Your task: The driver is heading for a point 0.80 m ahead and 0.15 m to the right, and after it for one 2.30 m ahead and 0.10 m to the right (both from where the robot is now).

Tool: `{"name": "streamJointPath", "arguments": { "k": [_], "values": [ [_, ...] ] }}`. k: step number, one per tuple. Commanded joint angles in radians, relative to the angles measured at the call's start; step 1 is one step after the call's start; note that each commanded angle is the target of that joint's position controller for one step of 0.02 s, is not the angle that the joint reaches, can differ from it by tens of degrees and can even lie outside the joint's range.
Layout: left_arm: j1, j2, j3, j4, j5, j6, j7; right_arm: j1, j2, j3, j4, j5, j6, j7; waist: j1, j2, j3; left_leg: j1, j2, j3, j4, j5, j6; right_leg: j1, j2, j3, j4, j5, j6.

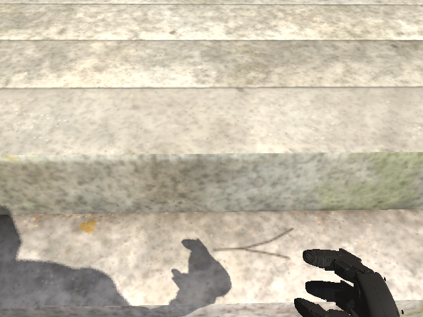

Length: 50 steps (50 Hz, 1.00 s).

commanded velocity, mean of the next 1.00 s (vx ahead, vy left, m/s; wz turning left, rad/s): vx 0.50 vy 0.00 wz -0.50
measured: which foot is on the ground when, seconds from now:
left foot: up 0.00-0.22, down 0.24-0.82, up 0.84-1.00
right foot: down 0.00-0.26, up 0.28-0.76, down 0.78-1.00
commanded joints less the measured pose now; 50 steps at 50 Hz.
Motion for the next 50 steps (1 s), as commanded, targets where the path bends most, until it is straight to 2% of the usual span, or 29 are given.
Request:
{"name": "streamJointPath", "arguments": {
  "k": [1,4,7,8,10,11,12,13,14,15,16,17,19,23,27,30,34,36,37,38,40,41,42,43,45,46,47,48,50],
  "values": [
    [0.014,0.000,-0.017,-0.042,-0.003,-0.059,-0.015,-0.054,0.059,0.044,-0.073,0.020,0.024,-0.030,0.000,0.011,0.177,-0.311,0.041,0.078,0.172,-0.112,-0.013,0.034,-0.259,0.404,-0.435,0.113,-0.125],
    [0.066,0.053,-0.002,-0.041,0.008,-0.076,-0.008,-0.263,0.064,0.056,-0.180,0.016,0.025,-0.038,0.050,-0.008,0.185,-0.451,0.063,0.092,0.161,-0.267,-0.013,0.129,-0.273,0.440,-0.531,0.071,-0.113],
    [0.129,0.077,0.025,-0.048,-0.026,-0.038,0.039,-0.423,0.084,0.080,-0.274,0.018,0.050,-0.008,0.117,-0.070,0.063,0.001,0.071,0.185,-0.433,-0.309,0.002,0.087,-0.268,0.342,-0.786,0.443,-0.142],
    [0.086,0.055,0.024,-0.052,-0.029,-0.014,0.052,-0.365,0.122,0.090,-0.230,0.032,0.055,-0.005,0.068,-0.089,-0.013,0.304,0.036,0.226,-0.596,-0.360,0.036,0.005,-0.252,0.215,-0.788,0.647,-0.127],
    [0.004,0.162,0.057,-0.152,-0.034,-0.059,0.039,0.021,-0.024,0.008,-0.110,0.071,0.064,-0.033,-0.090,-0.158,-0.318,0.757,-0.054,0.199,-0.766,-0.477,0.049,0.169,-0.284,0.220,-0.442,1.829,-0.111],
    [-0.059,0.237,0.087,-0.175,-0.058,-0.090,0.016,0.170,-0.115,-0.033,-0.080,0.081,0.066,-0.038,-0.179,-0.171,-0.430,0.848,-0.062,0.159,-0.968,-0.469,0.032,0.288,-0.314,0.252,-0.243,2.008,-0.119],
    [-0.119,0.246,0.095,-0.206,-0.055,-0.123,-0.013,0.236,-0.196,-0.069,-0.035,0.071,0.060,-0.027,-0.222,-0.075,-0.477,0.963,-0.037,0.082,-1.118,-0.510,0.027,0.263,-0.281,0.258,-0.009,1.860,-0.099],
    [-0.163,0.132,0.073,-0.268,-0.062,-0.133,-0.048,0.319,-0.283,-0.099,0.009,0.032,0.055,-0.036,-0.229,0.207,-0.490,1.165,0.250,-0.467,-1.396,-0.542,0.166,-0.081,-0.121,0.229,0.392,1.212,-0.015],
    [-0.160,0.062,0.060,-0.322,0.008,-0.127,-0.056,0.184,-0.300,-0.112,-0.007,0.033,0.072,-0.057,-0.149,0.320,-0.503,1.081,0.415,-0.920,-1.701,-0.655,0.253,-0.284,0.005,0.205,1.005,0.412,0.051],
    [-0.186,0.001,0.049,-0.373,0.064,-0.107,-0.056,0.060,-0.213,-0.104,0.022,0.052,0.089,-0.049,-0.042,0.176,-0.419,0.972,0.395,-0.819,-1.693,-0.962,0.197,-0.438,-0.062,0.232,1.272,0.439,0.033],
    [-0.231,-0.061,0.026,-0.392,0.071,-0.079,-0.048,0.018,-0.144,-0.097,0.104,0.061,0.088,-0.046,-0.005,0.108,-0.239,0.817,0.358,-0.664,-1.622,-1.017,0.144,-0.554,-0.086,0.181,1.348,0.491,0.004],
    [-0.222,-0.106,-0.006,-0.416,0.066,-0.053,-0.033,0.034,-0.092,-0.079,0.194,0.054,0.082,-0.049,0.050,0.051,-0.015,0.662,0.339,-0.440,-1.624,-0.887,0.090,-0.661,-0.108,0.190,1.364,0.415,-0.015],
    [-0.150,-0.117,-0.037,-0.415,0.032,-0.001,-0.022,0.045,-0.001,-0.050,0.294,0.022,0.056,-0.043,0.132,-0.039,0.129,0.511,0.303,-0.191,-1.701,-0.580,0.021,-0.652,-0.133,0.180,1.366,0.326,-0.007],
    [-0.256,-0.053,-0.032,-0.454,-0.004,0.041,-0.005,0.085,-0.134,-0.079,0.341,0.035,-0.027,-0.010,0.146,-0.041,0.200,0.519,0.319,0.085,-1.862,-0.298,0.028,-0.662,-0.183,0.175,1.166,0.372,0.016],
    [-0.403,-0.041,-0.008,-0.487,0.006,0.053,0.008,0.279,-0.256,-0.118,0.380,0.028,-0.057,-0.021,0.049,0.022,0.170,0.915,0.374,0.125,-1.969,-0.307,0.060,-0.945,-0.166,0.143,1.384,0.196,-0.004],
    [-0.557,-0.068,-0.018,-0.540,0.012,0.049,0.021,0.408,-0.258,-0.124,0.408,0.001,-0.055,-0.013,-0.027,0.034,0.171,1.253,0.415,0.156,-2.038,-0.317,0.021,-1.216,-0.180,0.173,1.451,-0.055,-0.033],
    [-0.729,-0.098,-0.052,-0.661,0.020,0.085,-0.012,0.472,-0.226,-0.112,0.465,0.023,-0.036,-0.023,-0.044,0.105,0.192,1.250,0.341,0.319,-2.172,-0.224,-0.007,-1.131,-0.271,-0.005,1.192,-0.132,-0.033],
    [-0.687,-0.075,-0.064,-0.658,0.016,0.105,-0.044,0.389,-0.252,-0.113,0.441,0.055,-0.013,-0.025,-0.029,0.108,0.179,1.103,0.273,0.428,-2.298,-0.074,0.044,-0.796,-0.298,-0.177,0.775,-0.117,-0.040],
    [-0.631,-0.113,-0.080,-0.640,-0.020,0.116,-0.050,0.364,-0.284,-0.113,0.413,0.090,-0.003,-0.028,-0.022,0.153,0.119,1.020,0.270,0.438,-2.309,0.234,0.068,-0.490,-0.287,-0.229,0.589,-0.115,-0.065],
    [-0.437,-0.053,-0.047,-0.540,-0.010,0.104,-0.053,0.393,-0.308,-0.106,0.397,0.114,-0.002,-0.034,0.019,0.117,-0.029,1.014,0.321,0.417,-2.095,1.102,0.103,-0.177,-0.141,-0.331,0.643,-0.108,-0.062],
    [-0.035,0.078,0.016,-0.482,-0.036,0.081,-0.026,0.364,-0.486,-0.147,0.325,0.141,-0.020,0.014,0.222,0.271,-0.351,1.078,0.290,0.332,-1.530,1.523,0.045,0.234,-0.017,-0.080,0.340,-0.079,-0.074],
    [-0.018,0.163,0.047,-0.475,-0.018,0.083,-0.009,0.304,-0.454,-0.147,0.239,0.134,-0.051,0.049,0.225,0.146,-0.394,0.761,0.185,0.271,-1.179,1.116,-0.049,0.447,-0.166,0.344,0.079,-0.207,-0.116],
    [-0.054,0.293,0.092,-0.458,-0.019,0.090,-0.006,0.256,-0.328,-0.130,0.173,0.120,-0.057,0.090,0.185,-0.152,-0.474,0.559,-0.033,0.162,-0.620,-0.038,-0.122,0.505,-0.369,0.824,-0.308,-0.168,-0.130],
    [-0.110,0.287,0.094,-0.454,-0.001,0.085,-0.012,0.232,-0.212,-0.114,0.162,0.113,-0.057,0.084,0.162,-0.042,-0.548,0.495,-0.067,-0.118,-0.217,-0.080,-0.125,0.489,-0.443,0.827,-0.353,-0.127,-0.082],
    [-0.132,0.205,0.071,-0.334,0.011,0.039,-0.025,0.115,-0.085,-0.082,0.042,0.080,-0.044,0.030,0.085,-0.029,-0.334,0.324,-0.010,-0.107,-0.048,0.003,-0.081,0.312,-0.424,0.695,-0.286,-0.148,-0.053],
    [-0.130,0.122,0.046,-0.272,0.006,0.005,-0.037,0.116,-0.053,-0.061,0.022,0.047,-0.042,0.016,0.046,-0.027,-0.159,0.224,-0.009,-0.092,-0.017,-0.021,-0.049,0.195,-0.388,0.598,-0.245,-0.088,-0.073],
    [-0.138,0.046,0.023,-0.238,0.018,-0.007,-0.038,0.134,-0.010,-0.043,0.020,0.033,-0.034,0.006,0.002,-0.033,-0.073,0.168,-0.031,-0.127,0.053,0.008,-0.020,0.137,-0.397,0.542,-0.275,0.026,-0.055],
    [-0.088,0.011,0.010,-0.211,-0.001,-0.016,-0.036,0.149,-0.033,-0.042,0.040,0.012,-0.023,-0.001,0.021,-0.035,-0.025,0.171,-0.020,-0.105,-0.026,-0.045,-0.015,0.180,-0.331,0.432,-0.263,0.242,-0.003],
    [0.003,-0.035,-0.003,-0.148,-0.005,-0.047,-0.023,0.163,-0.021,-0.037,0.064,0.033,0.004,0.004,0.013,0.045,0.005,0.044,-0.058,-0.108,-0.033,-0.089,-0.005,0.281,-0.376,0.352,-0.293,0.410,-0.033]
  ]
}}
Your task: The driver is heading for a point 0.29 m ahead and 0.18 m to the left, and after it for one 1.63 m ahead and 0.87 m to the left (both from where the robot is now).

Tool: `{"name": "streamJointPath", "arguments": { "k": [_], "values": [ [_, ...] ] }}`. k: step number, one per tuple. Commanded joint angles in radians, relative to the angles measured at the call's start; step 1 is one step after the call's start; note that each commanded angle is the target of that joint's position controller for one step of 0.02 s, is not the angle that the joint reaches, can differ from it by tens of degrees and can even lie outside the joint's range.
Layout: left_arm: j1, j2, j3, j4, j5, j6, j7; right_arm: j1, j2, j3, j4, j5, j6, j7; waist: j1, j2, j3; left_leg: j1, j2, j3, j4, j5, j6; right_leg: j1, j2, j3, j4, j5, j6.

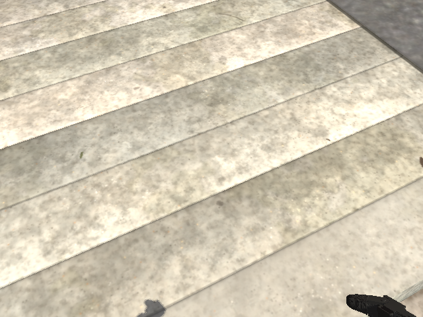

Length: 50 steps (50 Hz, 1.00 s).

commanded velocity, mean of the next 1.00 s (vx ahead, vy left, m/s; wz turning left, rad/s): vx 0.26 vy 0.00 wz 0.48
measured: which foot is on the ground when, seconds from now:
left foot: up 0.00-0.40, down 0.42-0.90, up 0.92-1.00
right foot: down 0.00-0.42, up 0.44-0.88, down 0.90-1.00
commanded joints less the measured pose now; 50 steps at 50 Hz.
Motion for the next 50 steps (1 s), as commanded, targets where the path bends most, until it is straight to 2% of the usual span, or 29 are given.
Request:
{"name": "streamJointPath", "arguments": {
  "k": [1,3,5,8,10,12,13,15,17,18,19,21,22,23,24,25,27,29,30,32,34,38,42,44,45,46,47,48,50],
  "values": [
    [0.237,-0.033,-0.008,0.065,-0.007,-0.074,0.008,0.047,0.086,0.047,-0.048,-0.002,0.029,-0.001,0.041,0.037,-0.077,-0.430,-0.015,-0.100,0.090,-0.092,0.039,0.501,-0.245,0.478,-0.440,0.408,-0.049],
    [0.320,-0.047,-0.014,0.118,0.013,-0.095,0.013,-0.028,0.146,0.061,-0.045,0.011,0.047,0.010,0.049,0.029,-0.045,-0.604,-0.056,-0.080,0.280,-0.124,0.063,0.541,-0.273,0.414,-0.485,0.449,-0.008],
    [0.342,-0.049,-0.025,0.148,0.022,-0.105,-0.003,-0.078,0.202,0.080,-0.051,0.026,0.068,-0.005,0.016,-0.008,-0.028,-0.801,-0.070,-0.063,0.552,-0.139,0.094,0.534,-0.307,0.346,-0.530,0.310,0.021],
    [0.272,-0.077,-0.047,0.151,0.014,-0.106,-0.018,-0.237,0.193,0.095,-0.111,0.026,0.104,-0.013,-0.021,-0.031,0.095,-0.762,-0.034,0.043,0.327,-0.025,0.083,0.235,-0.221,0.138,-0.669,0.068,0.161],
    [0.331,-0.081,-0.062,0.188,-0.005,-0.115,0.014,-0.402,0.190,0.101,-0.153,0.029,0.134,-0.006,0.036,-0.093,0.148,-0.658,-0.037,0.165,0.148,0.025,0.060,0.117,-0.206,0.099,-0.809,0.138,0.141],
    [0.441,-0.020,-0.047,0.214,-0.010,-0.107,0.044,-0.431,0.180,0.103,-0.162,0.044,0.148,0.000,0.081,-0.159,0.126,-0.689,0.002,0.252,0.031,-0.111,0.068,0.315,-0.231,0.114,-0.889,0.340,0.080],
    [0.481,-0.002,-0.040,0.226,-0.013,-0.098,0.062,-0.408,0.200,0.104,-0.157,0.039,0.145,0.000,0.069,-0.163,0.075,-0.740,0.038,0.238,0.010,-0.188,0.087,0.513,-0.250,0.099,-0.863,0.503,0.062],
    [0.550,-0.008,-0.039,0.228,-0.024,-0.087,0.079,-0.376,0.165,0.092,-0.116,0.048,0.146,0.008,0.083,-0.114,-0.007,-0.635,0.056,0.332,-0.172,-0.289,0.122,0.706,-0.254,0.008,-0.858,0.819,0.049],
    [0.486,0.002,-0.043,0.180,-0.045,-0.074,0.097,-0.307,0.195,0.107,-0.074,0.069,0.158,0.001,0.027,-0.136,-0.074,-0.305,0.012,0.425,-0.474,-0.399,0.150,0.681,-0.234,-0.123,-0.760,1.518,0.062],
    [0.488,0.038,-0.039,0.160,-0.042,-0.078,0.108,-0.251,0.174,0.105,-0.066,0.083,0.180,-0.012,0.002,-0.228,-0.115,-0.146,-0.041,0.454,-0.578,-0.515,0.147,0.672,-0.281,-0.107,-0.692,1.869,0.038],
    [0.488,0.080,-0.031,0.148,-0.050,-0.081,0.119,-0.171,0.137,0.090,-0.040,0.069,0.200,-0.022,-0.028,-0.296,-0.146,-0.072,-0.084,0.461,-0.622,-0.613,0.156,0.717,-0.334,-0.097,-0.587,2.132,0.029],
    [0.434,0.165,-0.002,0.093,-0.071,-0.072,0.096,-0.002,0.014,0.049,-0.034,0.026,0.198,-0.031,-0.103,-0.339,-0.237,0.148,-0.135,0.330,-0.867,-0.707,0.201,0.731,-0.370,-0.064,-0.190,2.228,0.028],
    [0.314,0.192,0.008,0.004,-0.059,-0.090,0.078,0.125,-0.072,0.018,-0.028,0.008,0.183,-0.031,-0.180,-0.282,-0.297,0.420,-0.040,-0.008,-0.985,-0.734,0.258,0.414,-0.345,-0.042,0.101,1.934,0.030],
    [0.156,0.137,0.006,-0.103,-0.035,-0.099,0.017,0.085,-0.163,-0.018,-0.017,0.021,0.191,-0.036,-0.181,0.074,-0.262,0.465,0.135,-0.569,-1.392,-0.869,0.391,0.016,-0.047,-0.009,0.546,0.623,0.055],
    [0.036,0.104,0.025,-0.172,0.008,-0.109,-0.014,-0.018,-0.154,-0.038,-0.044,0.016,0.180,-0.040,-0.147,0.080,-0.248,0.409,0.203,-0.898,-1.636,-0.601,0.443,-0.186,0.063,0.207,1.068,0.229,0.073],
    [0.046,0.018,0.004,-0.233,0.003,-0.104,-0.009,-0.045,-0.140,-0.037,-0.011,0.017,0.148,-0.039,-0.050,0.012,-0.183,0.336,0.246,-0.815,-1.652,-0.419,0.396,-0.261,0.021,0.271,1.182,0.246,0.064],
    [0.072,-0.062,-0.038,-0.257,0.009,-0.083,0.033,-0.020,-0.083,-0.028,0.082,-0.002,0.092,-0.044,0.064,-0.159,0.045,0.108,0.203,-0.577,-1.552,-0.227,0.293,-0.330,-0.002,0.258,1.179,0.220,0.040],
    [0.134,-0.099,-0.064,-0.259,0.031,-0.036,0.063,-0.015,-0.046,-0.016,0.127,-0.009,0.073,-0.036,0.157,-0.153,0.084,0.023,0.135,-0.346,-1.525,-0.060,0.219,-0.321,-0.049,0.261,1.068,0.210,0.050],
    [0.145,-0.086,-0.063,-0.245,0.026,-0.013,0.073,-0.011,-0.045,-0.013,0.141,0.000,0.064,-0.028,0.168,-0.109,0.098,0.005,0.104,-0.254,-1.534,-0.005,0.196,-0.325,-0.053,0.248,0.999,0.192,0.059],
    [0.109,-0.032,-0.063,-0.256,0.031,0.005,0.083,0.013,-0.072,-0.012,0.119,0.009,0.051,-0.036,0.160,-0.044,0.092,-0.012,0.039,-0.126,-1.475,0.207,0.180,-0.218,-0.086,0.194,0.646,0.188,0.091],
    [0.072,0.018,-0.054,-0.234,0.020,-0.003,0.080,0.124,-0.120,-0.022,0.108,0.005,0.040,-0.048,0.090,-0.007,-0.022,0.188,0.044,-0.117,-1.490,0.486,0.146,-0.167,-0.090,0.127,0.380,0.215,0.093],
    [-0.162,-0.025,-0.078,-0.288,-0.012,-0.011,0.030,0.255,-0.196,-0.058,0.069,0.003,0.070,-0.056,-0.065,0.082,-0.111,0.507,0.080,-0.190,-1.555,0.506,0.108,-0.098,-0.034,0.071,0.016,0.155,0.076],
    [-0.096,0.037,-0.058,-0.264,-0.027,-0.019,0.024,0.171,-0.207,-0.066,-0.001,0.015,0.086,-0.034,-0.011,0.136,-0.142,0.536,0.060,-0.206,-1.472,0.721,0.064,0.176,0.036,0.100,-0.242,0.150,0.067],
    [0.024,0.086,-0.035,-0.231,-0.021,-0.031,0.049,0.105,-0.189,-0.060,-0.030,0.037,0.069,-0.020,0.077,0.121,-0.173,0.478,0.028,-0.205,-1.314,0.552,0.018,0.430,-0.009,0.157,-0.502,0.341,0.056],
    [0.080,0.158,-0.018,-0.243,0.006,-0.037,0.064,0.113,-0.121,-0.038,-0.069,0.061,0.057,-0.017,0.095,-0.012,-0.261,0.309,0.008,-0.152,-1.096,0.115,-0.018,0.655,-0.243,0.340,-0.454,0.635,-0.005],
    [0.008,0.192,-0.020,-0.271,0.020,-0.022,0.064,0.227,-0.072,-0.023,-0.076,0.072,0.070,-0.020,0.014,-0.222,-0.315,0.089,-0.123,-0.006,-0.847,-0.637,-0.060,0.752,-0.502,0.629,-0.429,1.026,-0.180],
    [0.024,0.131,-0.023,-0.265,0.007,-0.011,0.060,0.258,-0.160,-0.044,-0.044,0.027,0.088,-0.025,0.018,-0.148,-0.333,0.064,-0.062,0.012,-0.715,-0.594,-0.070,0.644,-0.494,0.687,-0.472,0.812,-0.245],
    [-0.019,0.063,-0.043,-0.276,0.006,-0.010,0.062,0.207,-0.172,-0.048,-0.038,0.011,0.099,-0.021,0.015,-0.075,-0.243,0.052,-0.038,0.000,-0.664,-0.507,-0.081,0.549,-0.427,0.603,-0.517,0.537,-0.219],
    [-0.080,0.056,-0.050,-0.272,-0.002,-0.014,0.070,0.128,-0.165,-0.046,-0.068,-0.001,0.122,-0.008,-0.002,-0.088,-0.107,0.044,0.002,-0.005,-0.688,-0.403,-0.094,0.392,-0.325,0.444,-0.603,0.244,-0.139]
  ]
}}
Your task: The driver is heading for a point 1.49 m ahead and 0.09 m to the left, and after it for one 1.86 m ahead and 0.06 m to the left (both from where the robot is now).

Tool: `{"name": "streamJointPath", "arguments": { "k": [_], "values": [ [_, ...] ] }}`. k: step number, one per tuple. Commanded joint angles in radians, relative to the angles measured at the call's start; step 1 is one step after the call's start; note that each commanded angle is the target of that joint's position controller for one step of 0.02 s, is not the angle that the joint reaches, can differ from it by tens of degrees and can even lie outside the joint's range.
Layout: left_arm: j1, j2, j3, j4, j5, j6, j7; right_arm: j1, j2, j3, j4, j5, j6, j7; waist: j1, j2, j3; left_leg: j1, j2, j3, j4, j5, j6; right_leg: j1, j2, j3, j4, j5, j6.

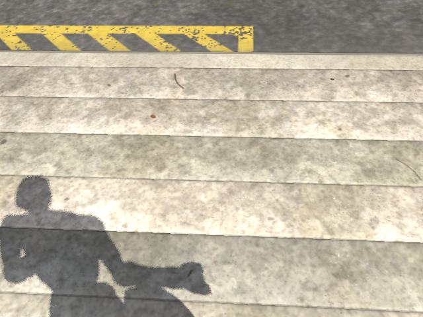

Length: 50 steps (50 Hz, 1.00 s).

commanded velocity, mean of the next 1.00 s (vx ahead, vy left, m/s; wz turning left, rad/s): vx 0.01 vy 0.00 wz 0.29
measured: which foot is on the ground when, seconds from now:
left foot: up 0.00-0.32, down 0.34-1.00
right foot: down 0.00-0.32, up 0.34-0.62, down 0.64-1.00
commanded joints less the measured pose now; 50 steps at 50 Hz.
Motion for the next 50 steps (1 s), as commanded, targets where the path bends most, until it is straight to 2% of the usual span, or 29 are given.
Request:
{"name": "streamJointPath", "arguments": {
  "k": [1,4,6,8,11,13,15,16,17,18,19,20,21,22,23,25,28,29,30,31,32,33,34,35,36,37,40,42,50],
  "values": [
    [-0.011,0.098,0.025,-0.074,-0.003,-0.017,0.017,-0.018,-0.062,-0.012,-0.097,-0.019,0.023,0.018,-0.001,-0.143,-0.090,-0.148,0.078,-0.010,0.150,0.093,-0.036,0.172,-0.271,0.303,-0.296,0.059,-0.181],
    [0.011,0.127,0.033,-0.054,0.010,-0.024,0.018,-0.011,-0.062,-0.012,-0.095,-0.018,0.051,0.016,-0.014,-0.142,-0.098,-0.127,0.075,0.003,0.173,0.167,-0.032,0.129,-0.267,0.212,-0.296,0.070,-0.190],
    [0.022,0.142,0.038,-0.046,0.008,-0.028,0.015,-0.036,-0.059,-0.009,-0.105,-0.016,0.058,0.015,-0.008,-0.156,-0.092,-0.141,0.091,0.006,0.135,0.191,-0.025,0.134,-0.282,0.185,-0.307,-0.011,-0.193],
    [0.027,0.162,0.047,-0.042,0.008,-0.027,0.012,-0.060,-0.057,-0.005,-0.117,-0.013,0.066,0.026,0.000,-0.177,-0.080,-0.135,0.116,0.019,-0.005,0.189,-0.022,0.148,-0.290,0.154,-0.318,-0.083,-0.179],
    [0.036,0.200,0.064,-0.037,0.013,-0.016,0.003,-0.102,-0.029,0.013,-0.136,-0.003,0.061,0.045,0.029,-0.203,-0.085,-0.014,0.135,0.073,-0.270,0.099,0.005,0.145,-0.286,0.086,-0.294,-0.140,-0.145],
    [0.051,0.231,0.078,-0.025,0.017,-0.002,-0.006,-0.090,-0.032,0.014,-0.135,0.003,0.051,0.052,0.043,-0.223,-0.092,0.087,0.117,0.127,-0.413,0.023,0.032,0.135,-0.291,0.055,-0.264,-0.175,-0.127],
    [0.064,0.226,0.079,-0.005,0.009,0.012,-0.010,-0.006,-0.030,0.014,-0.106,0.002,0.035,0.053,0.013,-0.189,-0.084,0.260,0.090,0.151,-0.624,0.146,0.062,0.054,-0.268,0.018,-0.192,-0.219,-0.081],
    [0.101,0.206,0.079,0.017,0.016,0.024,-0.015,0.054,-0.046,0.012,-0.084,0.000,0.018,0.053,-0.007,-0.110,-0.056,0.349,0.079,0.103,-0.752,0.217,0.069,-0.022,-0.226,-0.033,-0.098,-0.240,-0.030],
    [0.117,0.131,0.064,0.010,0.020,0.035,-0.028,0.086,-0.092,0.007,-0.100,-0.012,-0.002,0.046,-0.018,0.135,-0.037,0.402,0.289,-0.230,-0.933,0.164,0.099,-0.169,-0.149,-0.132,0.162,-0.324,0.046],
    [0.036,0.110,0.049,-0.058,-0.005,0.039,-0.016,0.033,-0.213,-0.022,-0.159,-0.004,-0.004,0.014,-0.043,0.342,0.004,0.287,0.505,-0.534,-1.019,0.326,0.225,-0.296,-0.029,-0.047,0.276,-0.446,0.093],
    [-0.035,0.141,0.055,-0.063,-0.008,0.044,-0.018,0.047,-0.159,-0.015,-0.157,-0.007,-0.002,-0.005,-0.076,0.250,0.004,0.219,0.472,-0.466,-1.010,0.361,0.283,-0.213,-0.068,0.054,0.403,-0.383,0.091],
    [-0.037,0.133,0.054,-0.054,-0.017,0.043,-0.029,-0.009,-0.103,0.010,-0.154,-0.015,-0.001,-0.013,-0.024,0.216,0.006,0.194,0.418,-0.380,-1.003,0.311,0.267,-0.189,-0.064,0.075,0.428,-0.318,0.094],
    [-0.021,0.125,0.051,-0.037,-0.016,0.040,-0.036,-0.063,-0.070,0.023,-0.163,-0.019,-0.004,-0.010,0.009,0.172,0.002,0.191,0.356,-0.298,-1.002,0.274,0.226,-0.155,-0.069,0.082,0.404,-0.251,0.098],
    [0.001,0.134,0.056,-0.017,-0.004,0.040,-0.039,-0.091,-0.063,0.027,-0.169,-0.016,-0.014,-0.008,0.019,0.165,-0.020,0.203,0.315,-0.235,-0.983,0.351,0.207,-0.119,-0.060,0.062,0.405,-0.205,0.099],
    [0.025,0.135,0.059,0.007,0.001,0.041,-0.044,-0.088,-0.036,0.038,-0.167,-0.013,-0.025,-0.005,0.026,0.125,-0.056,0.224,0.298,-0.194,-0.960,0.468,0.204,-0.075,-0.051,0.056,0.399,-0.188,0.100],
    [0.038,0.108,0.050,0.026,-0.006,0.045,-0.049,-0.064,-0.023,0.044,-0.156,-0.014,-0.038,-0.002,0.024,0.066,-0.090,0.254,0.289,-0.142,-0.917,0.603,0.188,-0.016,-0.042,0.049,0.323,-0.184,0.091],
    [0.030,0.065,0.032,0.031,-0.013,0.049,-0.045,-0.026,-0.029,0.042,-0.132,-0.018,-0.040,-0.002,0.001,0.104,-0.080,0.260,0.267,-0.129,-0.881,0.544,0.178,0.075,-0.013,0.026,0.114,-0.226,0.071],
    [0.040,0.058,0.029,0.036,-0.014,0.049,-0.041,-0.019,-0.026,0.042,-0.122,-0.013,-0.036,-0.004,0.006,0.111,-0.072,0.251,0.266,-0.139,-0.864,0.518,0.179,0.116,-0.007,0.024,0.025,-0.213,0.062],
    [0.072,0.040,0.024,0.048,-0.012,0.045,-0.038,-0.023,-0.020,0.044,-0.113,-0.002,-0.032,-0.006,0.029,0.096,-0.065,0.220,0.258,-0.139,-0.839,0.487,0.166,0.194,-0.003,0.019,-0.113,-0.128,0.051],
    [0.089,0.045,0.021,0.053,-0.003,0.036,-0.033,-0.002,0.002,0.050,-0.099,0.006,-0.036,-0.007,0.040,0.052,-0.064,0.160,0.251,-0.145,-0.826,0.469,0.131,0.299,-0.033,0.070,-0.217,0.018,0.044],
    [0.106,0.088,0.026,0.048,0.010,0.021,-0.026,0.026,0.039,0.060,-0.092,0.008,-0.046,-0.005,0.032,-0.027,-0.084,0.092,0.228,-0.127,-0.787,0.420,0.084,0.403,-0.142,0.199,-0.255,0.187,0.034],
    [0.025,0.159,0.035,0.025,0.006,0.008,-0.023,0.073,0.070,0.064,-0.092,0.015,-0.047,0.001,-0.039,-0.142,-0.061,0.063,0.135,-0.054,-0.803,0.282,0.053,0.352,-0.206,0.277,-0.240,0.241,-0.007],
    [-0.003,0.125,0.034,0.028,-0.009,0.006,-0.031,0.056,0.050,0.062,-0.074,0.006,-0.036,0.003,-0.028,-0.184,-0.063,0.203,0.126,-0.033,-0.839,0.270,0.043,0.215,-0.188,0.250,-0.233,0.134,-0.032],
    [-0.016,0.086,0.023,0.029,-0.013,0.003,-0.038,0.026,0.025,0.054,-0.067,-0.003,-0.034,0.004,-0.014,-0.163,-0.029,0.226,0.132,-0.046,-0.847,0.311,0.046,0.188,-0.140,0.210,-0.233,0.052,-0.010],
    [-0.007,0.082,0.025,0.034,-0.017,0.001,-0.039,0.002,0.007,0.047,-0.057,-0.004,-0.037,0.003,0.008,-0.134,-0.017,0.231,0.138,-0.050,-0.842,0.353,0.050,0.196,-0.104,0.170,-0.223,0.041,0.009],
    [0.009,0.086,0.027,0.041,-0.017,-0.001,-0.035,-0.009,0.000,0.042,-0.055,-0.001,-0.040,0.004,0.016,-0.132,-0.035,0.237,0.144,-0.051,-0.831,0.393,0.049,0.219,-0.088,0.153,-0.217,0.061,0.016],
    [0.043,0.082,0.030,0.060,-0.019,-0.007,-0.031,-0.002,0.019,0.044,-0.035,0.005,-0.050,0.002,0.022,-0.078,-0.075,0.234,0.150,-0.049,-0.839,0.428,0.042,0.278,-0.091,0.145,-0.189,0.142,0.009],
    [0.034,0.072,0.030,0.060,-0.017,-0.005,-0.032,-0.001,0.030,0.045,-0.020,0.004,-0.047,-0.001,0.024,-0.055,-0.066,0.237,0.146,-0.046,-0.849,0.405,0.038,0.269,-0.094,0.146,-0.192,0.114,0.006],
    [0.037,0.068,0.036,0.082,-0.015,-0.002,-0.032,0.009,0.029,0.036,0.014,0.003,-0.041,-0.006,0.022,-0.039,-0.040,0.257,0.153,-0.045,-0.865,0.410,0.034,0.249,-0.087,0.147,-0.217,0.067,0.003]
  ]
}}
